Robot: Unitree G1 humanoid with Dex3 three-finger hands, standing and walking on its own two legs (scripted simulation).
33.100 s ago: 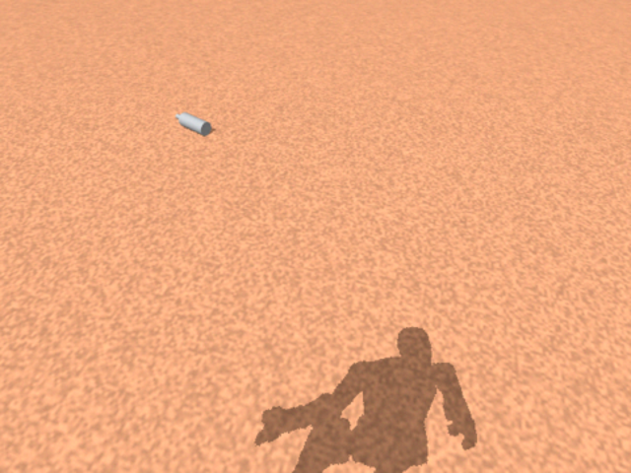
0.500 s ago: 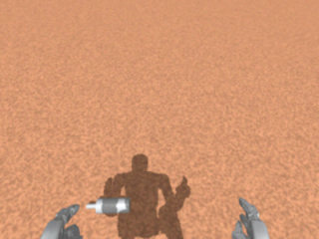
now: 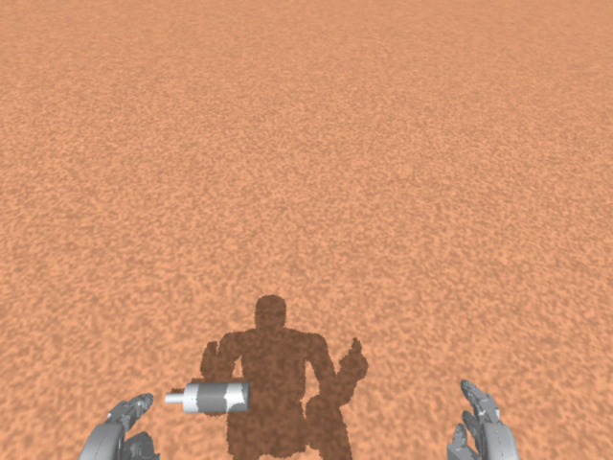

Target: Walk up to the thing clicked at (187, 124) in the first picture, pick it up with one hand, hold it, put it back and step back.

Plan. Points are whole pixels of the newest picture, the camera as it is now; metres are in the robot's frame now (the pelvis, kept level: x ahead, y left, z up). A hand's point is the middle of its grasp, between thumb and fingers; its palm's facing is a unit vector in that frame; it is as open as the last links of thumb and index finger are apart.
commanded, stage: home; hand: left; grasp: from above
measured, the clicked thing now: (207, 397) +0.45 +0.26 -0.67
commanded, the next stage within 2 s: stand in 0.60 s
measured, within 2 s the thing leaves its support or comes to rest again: neither
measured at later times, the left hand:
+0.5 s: hand out of the picture +0.16 +0.18 -0.05, palm faces +0.04 -0.98 -0.20, open 7.4 cm
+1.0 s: hand out of the picture +0.10 +0.24 -0.11, palm faces +0.02 -0.94 -0.34, open 7.4 cm
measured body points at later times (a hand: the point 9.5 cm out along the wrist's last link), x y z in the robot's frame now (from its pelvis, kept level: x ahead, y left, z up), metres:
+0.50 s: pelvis +0.00 +0.00 +0.00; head +0.02 +0.01 +0.45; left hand +0.16 +0.23 -0.03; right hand +0.16 -0.24 -0.06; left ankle +0.01 +0.12 -0.68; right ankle +0.01 -0.15 -0.68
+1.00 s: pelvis -0.01 +0.01 +0.03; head +0.01 +0.02 +0.48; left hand +0.10 +0.29 -0.09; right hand +0.10 -0.28 -0.08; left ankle +0.01 +0.12 -0.68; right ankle +0.01 -0.15 -0.68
